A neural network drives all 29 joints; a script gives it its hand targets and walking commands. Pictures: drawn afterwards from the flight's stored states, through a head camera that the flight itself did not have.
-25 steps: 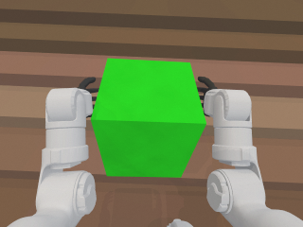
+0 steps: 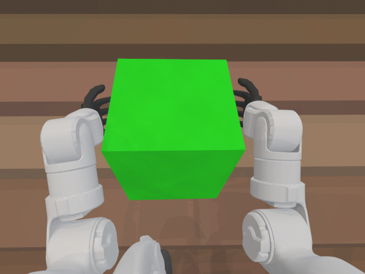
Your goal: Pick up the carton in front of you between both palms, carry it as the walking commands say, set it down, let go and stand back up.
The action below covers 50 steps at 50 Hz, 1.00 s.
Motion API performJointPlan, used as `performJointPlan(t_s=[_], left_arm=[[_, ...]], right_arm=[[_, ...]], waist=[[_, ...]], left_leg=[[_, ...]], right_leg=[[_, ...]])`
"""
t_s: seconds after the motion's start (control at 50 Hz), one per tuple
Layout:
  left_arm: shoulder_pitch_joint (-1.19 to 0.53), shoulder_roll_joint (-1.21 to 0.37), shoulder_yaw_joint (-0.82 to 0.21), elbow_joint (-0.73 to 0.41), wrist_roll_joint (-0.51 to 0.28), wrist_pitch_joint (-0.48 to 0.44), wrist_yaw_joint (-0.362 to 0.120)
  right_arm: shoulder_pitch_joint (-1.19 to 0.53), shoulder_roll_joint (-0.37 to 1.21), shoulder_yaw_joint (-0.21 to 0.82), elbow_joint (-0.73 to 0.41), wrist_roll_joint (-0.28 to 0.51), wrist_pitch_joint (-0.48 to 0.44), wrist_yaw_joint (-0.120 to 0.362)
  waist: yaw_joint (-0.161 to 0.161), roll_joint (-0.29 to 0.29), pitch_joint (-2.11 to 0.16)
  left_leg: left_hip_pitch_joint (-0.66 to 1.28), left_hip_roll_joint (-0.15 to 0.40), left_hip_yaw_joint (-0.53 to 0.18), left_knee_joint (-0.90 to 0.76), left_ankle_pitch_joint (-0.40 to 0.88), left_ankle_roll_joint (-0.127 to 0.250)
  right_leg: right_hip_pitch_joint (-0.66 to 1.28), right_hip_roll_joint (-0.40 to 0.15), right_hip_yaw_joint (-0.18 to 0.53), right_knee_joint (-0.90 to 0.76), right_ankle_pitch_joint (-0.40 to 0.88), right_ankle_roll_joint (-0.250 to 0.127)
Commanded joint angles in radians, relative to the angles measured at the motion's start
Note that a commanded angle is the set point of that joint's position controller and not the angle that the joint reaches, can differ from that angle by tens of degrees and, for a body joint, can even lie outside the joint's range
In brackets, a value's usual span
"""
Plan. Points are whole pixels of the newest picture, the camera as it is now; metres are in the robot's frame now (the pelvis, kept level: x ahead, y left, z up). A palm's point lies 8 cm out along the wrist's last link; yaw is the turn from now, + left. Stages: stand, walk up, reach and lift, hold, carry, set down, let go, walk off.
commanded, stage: carry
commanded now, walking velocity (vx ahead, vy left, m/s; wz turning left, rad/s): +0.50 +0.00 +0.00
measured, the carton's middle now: (173, 137) +0.39 -0.02 +0.06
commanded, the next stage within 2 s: none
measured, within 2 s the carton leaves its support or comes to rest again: neither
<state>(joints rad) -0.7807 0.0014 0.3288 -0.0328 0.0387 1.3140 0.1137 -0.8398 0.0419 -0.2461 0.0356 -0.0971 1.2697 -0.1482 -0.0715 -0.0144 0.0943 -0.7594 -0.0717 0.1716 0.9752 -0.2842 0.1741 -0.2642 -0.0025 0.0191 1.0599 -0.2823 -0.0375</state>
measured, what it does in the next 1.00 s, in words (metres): climbs: right foot 0.11 m higher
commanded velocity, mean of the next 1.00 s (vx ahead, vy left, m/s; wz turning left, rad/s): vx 0.50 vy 0.00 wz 0.00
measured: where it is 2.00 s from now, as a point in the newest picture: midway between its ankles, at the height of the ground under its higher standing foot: (165, 72)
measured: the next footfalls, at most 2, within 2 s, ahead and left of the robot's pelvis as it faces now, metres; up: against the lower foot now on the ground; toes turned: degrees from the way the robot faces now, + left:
right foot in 0.44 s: +0.45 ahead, -0.14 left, +0.11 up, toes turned -4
left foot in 1.02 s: +0.80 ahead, +0.11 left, +0.23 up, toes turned +7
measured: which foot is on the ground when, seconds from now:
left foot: down 0.00-0.46, up 0.48-1.00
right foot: up 0.00-0.42, down 0.44-1.00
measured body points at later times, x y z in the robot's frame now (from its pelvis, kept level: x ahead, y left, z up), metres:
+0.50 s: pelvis +0.30 -0.06 +0.11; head +0.28 -0.04 +0.56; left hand +0.66 +0.13 +0.30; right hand +0.70 -0.17 +0.31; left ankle +0.12 +0.04 -0.55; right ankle +0.42 -0.13 -0.54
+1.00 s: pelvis +0.57 +0.00 +0.21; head +0.57 -0.03 +0.66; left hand +0.95 +0.14 +0.39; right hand +0.96 -0.17 +0.38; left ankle +0.75 +0.11 -0.41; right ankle +0.42 -0.13 -0.53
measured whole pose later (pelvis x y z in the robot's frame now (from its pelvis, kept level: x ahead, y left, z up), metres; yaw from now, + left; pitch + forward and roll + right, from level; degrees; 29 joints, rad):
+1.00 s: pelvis +0.57 +0.00 +0.21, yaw +0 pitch +5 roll +2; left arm -0.88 0.01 0.30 0.20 0.07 1.37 0.13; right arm -0.93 -0.04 -0.27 0.25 -0.08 1.35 -0.12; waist -0.01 0.02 -0.09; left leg -0.95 0.06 0.15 1.12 -0.29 0.11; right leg 0.00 -0.10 -0.10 0.30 -0.29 -0.01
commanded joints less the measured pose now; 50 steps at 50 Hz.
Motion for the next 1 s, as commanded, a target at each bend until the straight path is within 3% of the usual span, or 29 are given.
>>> performJointPlan(t_s=[0.0,0.02,0.08,0.14,0.16,0.22,0.26,0.3,0.34,0.38,0.4,0.42,0.44,0.46,0.48,0.5,0.52,0.56,0.62,0.68,0.72,0.76,0.8,0.84,0.88,0.9,0.94,0.96,0.98], left_arm=[[-0.759,-0.988,-0.675,-0.082,-0.335,-0.027,-0.218],[-0.767,-0.962,-0.657,-0.1,-0.305,-0.034,-0.206],[-0.735,-0.903,-0.61,-0.086,-0.243,-0.044,-0.176],[-0.683,-0.855,-0.59,-0.023,-0.2,-0.045,-0.162],[-0.672,-0.839,-0.586,-0.001,-0.192,-0.041,-0.16],[-0.702,-0.804,-0.573,0.063,-0.192,-0.012,-0.154],[-0.742,-0.786,-0.557,0.098,-0.193,0.007,-0.145],[-0.796,-0.793,-0.547,0.127,-0.203,0.027,-0.138],[-0.836,-0.83,-0.552,0.167,-0.239,0.049,-0.139],[-0.867,-0.876,-0.553,0.214,-0.297,0.066,-0.145],[-0.868,-0.913,-0.553,0.234,-0.332,0.07,-0.152],[-0.885,-0.958,-0.555,0.24,-0.364,0.067,-0.161],[-0.912,-0.996,-0.553,0.249,-0.39,0.058,-0.174],[-0.913,-1.025,-0.559,0.256,-0.409,0.045,-0.19],[-0.945,-1.085,-0.562,0.247,-0.452,0.03,-0.204],[-1.001,-1.135,-0.576,0.196,-0.487,0.013,-0.218],[-1.079,-1.17,-0.601,0.121,-0.523,-0.001,-0.23],[-1.192,-1.224,-0.646,0.03,-0.592,-0.016,-0.242],[-1.159,-1.224,-0.638,-0.016,-0.602,-0.02,-0.235],[-1.08,-1.168,-0.618,-0.023,-0.55,-0.003,-0.221],[-1.02,-1.12,-0.605,0.01,-0.508,0.014,-0.216],[-0.961,-1.078,-0.593,0.05,-0.469,0.027,-0.215],[-0.951,-1.055,-0.596,0.069,-0.452,0.032,-0.219],[-0.959,-1.037,-0.594,0.081,-0.445,0.035,-0.228],[-0.922,-1.024,-0.573,0.112,-0.433,0.037,-0.233],[-0.911,-1.022,-0.557,0.131,-0.42,0.038,-0.236],[-0.861,-1.017,-0.529,0.182,-0.39,0.038,-0.238],[-0.858,-1.021,-0.526,0.183,-0.381,0.033,-0.237],[-0.873,-1.017,-0.529,0.167,-0.375,0.028,-0.236]], right_arm=[[-0.716,1.098,0.723,-0.116,0.515,-0.003,0.24],[-0.783,1.132,0.74,-0.147,0.557,-0.009,0.253],[-0.857,1.155,0.766,-0.168,0.636,-0.013,0.277],[-0.873,1.117,0.737,-0.141,0.645,-0.007,0.282],[-0.868,1.099,0.719,-0.118,0.637,0.0,0.283],[-0.824,1.039,0.642,0.002,0.601,0.029,0.286],[-0.828,1.015,0.594,0.069,0.585,0.045,0.293],[-0.841,0.99,0.544,0.125,0.571,0.06,0.299],[-0.844,0.969,0.492,0.177,0.545,0.08,0.295],[-0.797,0.956,0.436,0.232,0.503,0.098,0.282],[-0.794,0.945,0.404,0.252,0.478,0.102,0.275],[-0.783,0.944,0.375,0.27,0.456,0.103,0.27],[-0.783,0.938,0.353,0.282,0.429,0.103,0.265],[-0.727,0.966,0.349,0.306,0.376,0.097,0.259],[-0.727,0.936,0.325,0.308,0.344,0.091,0.252],[-0.744,0.942,0.313,0.285,0.328,0.084,0.246],[-0.772,0.946,0.312,0.243,0.325,0.075,0.239],[-0.813,0.921,0.307,0.162,0.311,0.064,0.221],[-0.773,0.912,0.333,0.117,0.304,0.059,0.2],[-0.738,0.903,0.376,0.094,0.306,0.065,0.189],[-0.729,0.91,0.411,0.097,0.314,0.08,0.186],[-0.745,0.919,0.44,0.108,0.333,0.092,0.19],[-0.765,0.928,0.464,0.134,0.346,0.097,0.198],[-0.775,0.943,0.483,0.145,0.366,0.098,0.201],[-0.782,0.973,0.496,0.17,0.389,0.098,0.202],[-0.784,0.993,0.502,0.181,0.401,0.095,0.201],[-0.756,1.039,0.505,0.211,0.432,0.087,0.206],[-0.769,1.064,0.519,0.201,0.447,0.078,0.21],[-0.787,1.081,0.525,0.174,0.469,0.066,0.214]], waist=[[-0.037,0.155,-0.941],[-0.022,0.052,-0.826],[-0.021,0.014,-0.664],[-0.028,-0.024,-0.619],[-0.039,0.036,-0.618],[-0.075,0.08,-0.566],[-0.05,0.052,-0.484],[-0.009,0.062,-0.412],[0.034,0.168,-0.393],[0.092,0.238,-0.468],[0.159,0.286,-0.551],[0.232,0.254,-0.619],[0.264,0.116,-0.693],[0.181,-0.219,-0.688],[0.178,-0.23,-0.773],[0.177,-0.124,-0.769],[0.165,-0.044,-0.675],[0.145,0.003,-0.604],[0.148,-0.006,-0.6],[0.158,-0.007,-0.621],[0.179,-0.093,-0.625],[0.22,-0.093,-0.588],[0.207,-0.03,-0.516],[0.177,-0.043,-0.426],[0.132,-0.115,-0.394],[0.125,-0.149,-0.413],[0.061,-0.255,-0.491],[-0.004,-0.288,-0.574],[-0.095,-0.265,-0.65]], left_leg=[[1.043,0.328,-0.767,-0.393,0.775,0.22],[0.993,0.319,-0.728,-0.426,0.501,0.162],[0.916,0.265,-0.607,-0.512,0.224,0.098],[0.952,0.309,-0.557,-0.53,0.417,0.103],[0.962,0.329,-0.548,-0.544,0.484,0.128],[1.104,0.369,-0.582,-0.577,0.357,0.163],[1.03,0.315,-0.514,-0.624,0.233,0.112],[0.814,0.255,-0.387,-0.744,0.227,0.083],[0.603,0.223,-0.187,-0.795,0.518,0.058],[0.603,0.224,-0.091,-0.656,1.238,0.029],[0.675,0.25,-0.069,-0.505,1.481,0.0],[0.694,0.239,-0.015,-0.275,1.537,-0.032],[0.583,0.171,-0.048,0.039,1.245,-0.08],[0.19,-0.035,-0.094,0.443,0.144,-0.165],[0.128,-0.077,-0.268,0.798,-0.005,-0.151],[0.059,-0.043,-0.321,0.868,0.023,-0.12],[-0.006,-0.008,-0.293,0.84,0.011,-0.099],[-0.064,0.036,-0.291,0.763,0.015,-0.067],[-0.144,0.066,-0.234,0.663,-0.026,-0.058],[-0.186,0.098,-0.17,0.465,-0.07,-0.071],[-0.339,0.126,-0.148,0.63,-0.083,-0.067],[-0.633,0.146,-0.179,0.906,-0.217,-0.066],[-0.754,0.166,-0.181,0.938,-0.282,-0.069],[-0.695,0.188,-0.123,0.788,-0.234,-0.086],[-0.431,0.204,-0.068,0.51,-0.168,-0.095],[-0.218,0.171,-0.008,0.341,-0.114,-0.086],[0.147,0.054,0.092,0.135,0.045,-0.052],[0.268,0.012,0.127,0.086,0.077,-0.047],[0.409,-0.014,0.136,-0.087,0.121,-0.058]], right_leg=[[-0.381,0.13,0.168,0.803,-0.022,-0.021],[-0.491,0.082,0.132,0.762,-0.046,-0.037],[-0.603,0.035,0.061,0.639,-0.063,-0.057],[-0.684,0.012,-0.023,0.532,-0.176,-0.054],[-0.743,0.016,-0.049,0.631,-0.176,-0.062],[-1.059,-0.033,-0.03,0.839,-0.25,-0.076],[-1.1,-0.062,-0.058,0.767,-0.249,-0.067],[-0.892,-0.075,-0.133,0.52,-0.185,-0.047],[-0.566,-0.059,-0.192,0.264,-0.069,-0.067],[-0.306,0.04,-0.28,0.073,0.039,-0.099],[-0.202,0.079,-0.294,0.004,0.013,-0.101],[-0.043,0.124,-0.303,-0.193,0.049,-0.094],[0.172,0.092,-0.127,-0.38,0.132,-0.132],[0.385,-0.239,0.537,-0.64,0.597,-0.266],[0.419,-0.313,0.731,-0.628,0.749,-0.381],[0.405,-0.269,0.659,-0.559,0.587,-0.38],[0.337,-0.248,0.584,-0.559,0.416,-0.322],[0.28,-0.218,0.476,-0.595,0.076,-0.236],[0.358,-0.23,0.378,-0.638,0.055,-0.215],[0.411,-0.252,0.294,-0.636,0.258,-0.236],[0.506,-0.288,0.307,-0.648,0.304,-0.277],[0.656,-0.35,0.384,-0.679,0.266,-0.315],[0.656,-0.314,0.341,-0.706,0.192,-0.262],[0.528,-0.263,0.241,-0.785,0.106,-0.2],[0.328,-0.199,0.102,-0.893,0.193,-0.183],[0.221,-0.164,-0.018,-0.925,0.389,-0.171],[0.154,-0.144,-0.158,-0.812,1.109,-0.135],[0.213,-0.165,-0.172,-0.66,1.411,-0.112],[0.274,-0.167,-0.207,-0.425,1.481,-0.073]])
